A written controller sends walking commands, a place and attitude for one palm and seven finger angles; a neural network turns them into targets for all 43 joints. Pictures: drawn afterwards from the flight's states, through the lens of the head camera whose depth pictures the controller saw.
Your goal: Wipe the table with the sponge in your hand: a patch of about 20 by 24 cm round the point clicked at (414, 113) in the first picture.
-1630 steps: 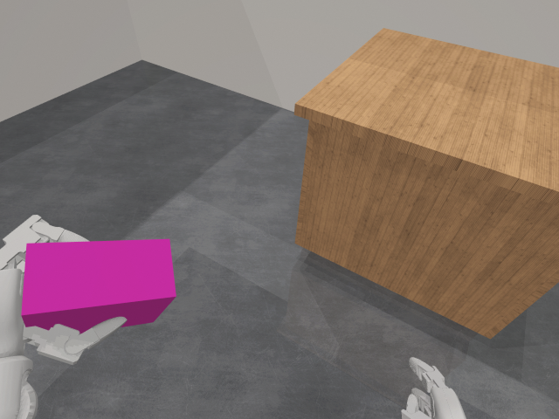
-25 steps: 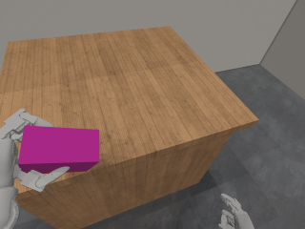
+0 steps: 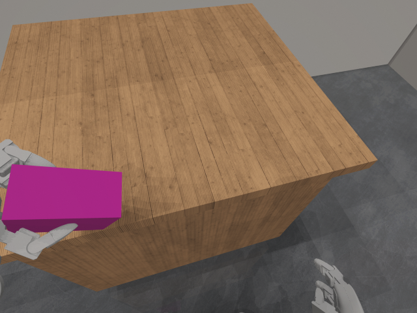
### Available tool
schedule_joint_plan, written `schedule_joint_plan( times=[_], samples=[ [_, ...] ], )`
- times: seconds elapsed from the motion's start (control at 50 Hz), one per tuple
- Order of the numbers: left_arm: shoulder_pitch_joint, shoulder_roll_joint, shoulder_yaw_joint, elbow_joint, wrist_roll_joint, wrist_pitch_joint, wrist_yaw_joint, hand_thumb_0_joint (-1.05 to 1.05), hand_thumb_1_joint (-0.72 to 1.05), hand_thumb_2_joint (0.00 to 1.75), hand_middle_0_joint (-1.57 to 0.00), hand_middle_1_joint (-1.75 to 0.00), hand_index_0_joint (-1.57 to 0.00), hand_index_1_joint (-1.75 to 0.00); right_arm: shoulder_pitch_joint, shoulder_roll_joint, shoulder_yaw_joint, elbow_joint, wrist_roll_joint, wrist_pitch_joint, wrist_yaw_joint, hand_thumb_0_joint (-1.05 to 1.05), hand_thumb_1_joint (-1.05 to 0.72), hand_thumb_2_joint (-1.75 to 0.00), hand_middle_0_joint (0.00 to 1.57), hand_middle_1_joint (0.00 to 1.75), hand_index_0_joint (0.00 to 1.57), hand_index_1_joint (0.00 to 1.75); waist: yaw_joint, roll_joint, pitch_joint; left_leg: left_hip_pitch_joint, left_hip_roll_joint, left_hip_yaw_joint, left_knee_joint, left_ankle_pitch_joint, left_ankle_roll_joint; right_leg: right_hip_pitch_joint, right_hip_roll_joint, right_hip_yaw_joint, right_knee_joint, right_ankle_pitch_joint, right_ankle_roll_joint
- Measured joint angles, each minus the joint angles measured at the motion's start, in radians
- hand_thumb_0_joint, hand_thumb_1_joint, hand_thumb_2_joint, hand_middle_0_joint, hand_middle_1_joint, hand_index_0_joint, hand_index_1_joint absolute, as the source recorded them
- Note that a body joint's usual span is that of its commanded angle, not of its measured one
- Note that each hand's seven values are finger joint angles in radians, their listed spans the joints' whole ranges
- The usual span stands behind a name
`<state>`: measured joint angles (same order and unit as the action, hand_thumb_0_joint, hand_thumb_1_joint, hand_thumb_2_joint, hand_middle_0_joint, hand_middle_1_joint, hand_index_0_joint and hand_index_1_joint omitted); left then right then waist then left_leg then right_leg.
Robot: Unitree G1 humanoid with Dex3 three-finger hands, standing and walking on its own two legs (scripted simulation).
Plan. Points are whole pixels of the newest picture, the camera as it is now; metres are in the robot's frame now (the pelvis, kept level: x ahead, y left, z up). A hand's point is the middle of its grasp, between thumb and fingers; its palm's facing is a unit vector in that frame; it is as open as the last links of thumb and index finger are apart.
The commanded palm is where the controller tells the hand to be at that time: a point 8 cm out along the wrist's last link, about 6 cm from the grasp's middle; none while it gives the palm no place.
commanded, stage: come to a stop and stand still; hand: left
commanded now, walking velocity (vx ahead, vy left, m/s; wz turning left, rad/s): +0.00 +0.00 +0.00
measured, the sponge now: (82, 203) +0.25 +0.22 +0.11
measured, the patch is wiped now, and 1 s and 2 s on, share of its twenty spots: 0.00 0.00 0.00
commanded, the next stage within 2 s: look again from close up in 0.66 s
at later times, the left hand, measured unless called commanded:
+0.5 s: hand (30, 234) +0.18 +0.24 +0.17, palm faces +0.39 -0.86 -0.33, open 10.5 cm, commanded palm +0.12 +0.27 +0.18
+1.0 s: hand (24, 233) +0.18 +0.24 +0.18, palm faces +0.40 -0.85 -0.34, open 10.5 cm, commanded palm +0.12 +0.27 +0.18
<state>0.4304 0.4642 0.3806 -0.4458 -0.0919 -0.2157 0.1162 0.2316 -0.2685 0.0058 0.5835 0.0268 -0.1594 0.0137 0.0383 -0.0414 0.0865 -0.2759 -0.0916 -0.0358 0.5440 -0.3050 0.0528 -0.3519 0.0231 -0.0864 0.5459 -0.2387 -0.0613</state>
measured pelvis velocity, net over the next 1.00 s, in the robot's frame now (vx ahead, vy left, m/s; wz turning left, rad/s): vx -0.04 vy -0.01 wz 0.00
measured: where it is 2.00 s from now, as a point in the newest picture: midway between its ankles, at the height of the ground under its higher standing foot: outside the picture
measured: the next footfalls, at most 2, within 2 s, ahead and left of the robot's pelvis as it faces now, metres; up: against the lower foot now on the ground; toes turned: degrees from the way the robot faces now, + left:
none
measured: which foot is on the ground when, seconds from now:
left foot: down 0.00-1.00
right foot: down 0.00-1.00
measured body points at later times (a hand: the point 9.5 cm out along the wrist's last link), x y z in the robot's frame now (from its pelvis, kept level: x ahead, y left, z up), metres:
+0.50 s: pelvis -0.04 -0.01 +0.00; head -0.02 +0.00 +0.45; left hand +0.15 +0.28 +0.18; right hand +0.13 -0.24 -0.08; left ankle -0.02 +0.08 -0.73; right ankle +0.03 -0.08 -0.73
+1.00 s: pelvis -0.04 -0.01 +0.01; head -0.03 -0.01 +0.45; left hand +0.15 +0.28 +0.19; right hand +0.13 -0.24 -0.08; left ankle -0.02 +0.08 -0.73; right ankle +0.03 -0.08 -0.73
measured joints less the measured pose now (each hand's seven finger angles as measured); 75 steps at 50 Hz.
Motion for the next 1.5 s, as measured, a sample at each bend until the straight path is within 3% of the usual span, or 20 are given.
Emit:
schedule_joint_plan(
  times=[0.16, 0.38, 0.56, 0.66, 0.86, 1.1, 1.12, 1.16, 1.22, 1.28, 1.36, 1.42, 1.5],
  samples=[
    [-0.003, -0.026, 0.012, -0.046, -0.021, -0.046, 0.006, -0.01, -0.52, 1.03, -0.71, -1.31, -0.7, -1.31, -0.045, 0.029, -0.003, -0.006, 0.009, -0.002, 0.008, 0.01, -0.9, -0.9, 0.2, 0.3, 0.2, 0.3, 0.007, 0.021, -0.032, 0.02, -0.004, 0.004, -0.028, 0.023, -0.01, 0.01, -0.005, 0.005, -0.009, 0.014, -0.004],
    [-0.02, -0.098, -0.059, 0.072, -0.019, 0.017, 0.005, -0.01, -0.52, 1.03, -0.71, -1.31, -0.7, -1.31, -0.015, 0.033, 0.01, 0.009, 0.01, 0.004, 0.002, 0.01, -0.9, -0.9, 0.2, 0.3, 0.2, 0.3, 0.012, 0.018, -0.045, 0.025, 0.009, -0.002, -0.048, 0.061, -0.009, 0.033, 0.008, -0.004, -0.065, 0.07, -0.011],
    [-0.02, -0.053, -0.039, 0.011, -0.019, 0.0, 0.016, -0.01, -0.52, 1.03, -0.72, -1.31, -0.7, -1.31, 0.016, 0.033, 0.012, 0.039, 0.002, -0.012, 0.004, 0.01, -0.9, -0.9, 0.2, 0.3, 0.2, 0.3, -0.009, 0.013, -0.048, 0.019, 0.013, -0.006, -0.042, 0.073, -0.015, 0.034, 0.011, -0.011, -0.074, 0.089, -0.016],
    [-0.007, -0.056, -0.024, 0.041, -0.031, -0.003, 0.02, -0.01, -0.52, 1.03, -0.71, -1.31, -0.7, -1.31, 0.025, 0.036, 0.006, 0.051, 0.006, -0.011, 0.002, 0.01, -0.9, -0.9, 0.2, 0.3, 0.2, 0.3, -0.018, 0.027, -0.066, 0.02, 0.02, -0.001, -0.05, 0.079, -0.016, 0.041, 0.018, -0.006, -0.095, 0.102, -0.014],
    [0.002, -0.088, -0.07, 0.049, -0.013, 0.028, 0.021, -0.01, -0.52, 1.03, -0.71, -1.31, -0.7, -1.31, 0.022, 0.034, 0.011, 0.056, 0.0, -0.018, -0.006, 0.01, -0.9, -0.9, 0.2, 0.3, 0.2, 0.3, -0.013, 0.021, -0.06, 0.031, 0.017, -0.001, -0.063, 0.086, -0.013, 0.048, 0.015, -0.006, -0.101, 0.104, -0.008],
    [0.0, -0.079, -0.045, 0.029, -0.026, 0.028, 0.017, -0.01, -0.52, 1.03, -0.71, -1.31, -0.7, -1.31, -0.02, 0.039, 0.008, 0.04, 0.005, -0.007, -0.01, 0.01, -0.9, -0.9, 0.2, 0.3, 0.2, 0.3, -0.004, 0.041, -0.069, 0.051, 0.019, -0.001, -0.077, 0.079, -0.013, 0.068, 0.017, -0.004, -0.117, 0.101, -0.014],
    [-0.034, -0.048, -0.062, 0.032, -0.012, 0.03, 0.016, -0.01, -0.52, 1.03, -0.71, -1.31, -0.7, -1.31, 0.002, 0.021, 0.038, -0.002, 0.026, 0.007, -0.04, 0.01, -0.9, -0.9, 0.2, 0.3, 0.2, 0.3, 0.004, 0.05, -0.064, 0.037, 0.022, -0.011, -0.057, 0.073, -0.011, 0.066, 0.021, -0.013, -0.115, 0.096, -0.005],
    [-0.17, 0.026, -0.057, 0.088, 0.043, 0.041, -0.024, -0.01, -0.53, 1.03, -0.72, -1.31, -0.7, -1.31, 0.01, 0.013, 0.048, -0.014, -0.011, -0.004, -0.042, 0.01, -0.9, -0.9, 0.2, 0.3, 0.2, 0.3, 0.044, 0.055, -0.04, 0.034, 0.025, -0.009, -0.03, 0.06, -0.013, 0.066, 0.025, -0.013, -0.098, 0.093, -0.011],
    [-0.26, 0.039, 0.008, 0.142, 0.025, 0.105, -0.035, -0.01, -0.53, 1.03, -0.72, -1.31, -0.7, -1.31, -0.042, 0.015, 0.061, 0.028, -0.037, 0.005, -0.014, 0.01, -0.9, -0.9, 0.2, 0.3, 0.2, 0.3, 0.044, 0.059, -0.053, 0.035, 0.028, 0.02, -0.023, 0.051, -0.018, 0.045, 0.028, 0.015, -0.064, 0.084, -0.023],
    [-0.204, -0.023, 0.029, 0.114, -0.009, 0.184, -0.057, -0.01, -0.52, 1.03, -0.71, -1.31, -0.7, -1.31, -0.067, 0.013, 0.059, 0.041, -0.026, 0.01, -0.008, 0.01, -0.9, -0.9, 0.2, 0.3, 0.2, 0.3, 0.027, 0.09, -0.087, 0.051, 0.031, 0.052, -0.021, 0.034, -0.01, 0.043, 0.034, 0.046, -0.04, 0.067, -0.016],
    [-0.041, -0.033, -0.051, 0.01, 0.073, 0.264, -0.089, -0.01, -0.52, 1.03, -0.71, -1.31, -0.7, -1.31, -0.072, 0.004, 0.056, 0.015, -0.023, 0.04, -0.009, 0.01, -0.9, -0.9, 0.2, 0.3, 0.2, 0.3, 0.011, 0.106, -0.106, 0.065, 0.026, 0.069, -0.012, 0.013, -0.001, 0.039, 0.031, 0.063, 0.0, 0.034, -0.011],
    [0.042, -0.015, -0.08, -0.044, 0.106, 0.262, -0.08, -0.01, -0.52, 1.03, -0.71, -1.31, -0.7, -1.31, -0.072, 0.01, 0.048, 0.007, -0.029, 0.061, -0.018, 0.01, -0.9, -0.9, 0.2, 0.3, 0.2, 0.3, 0.017, 0.087, -0.107, 0.051, 0.029, 0.065, 0.01, -0.001, -0.005, 0.025, 0.033, 0.058, 0.024, 0.017, -0.014],
    [0.068, -0.004, -0.046, -0.078, 0.141, 0.205, -0.012, -0.01, -0.53, 1.03, -0.72, -1.31, -0.7, -1.31, -0.061, 0.013, 0.029, 0.016, -0.038, 0.066, -0.03, 0.01, -0.9, -0.9, 0.2, 0.3, 0.2, 0.3, 0.047, 0.067, -0.107, 0.026, 0.042, 0.048, 0.047, -0.022, -0.017, 0.015, 0.044, 0.039, 0.034, 0.007, -0.027]
  ],
)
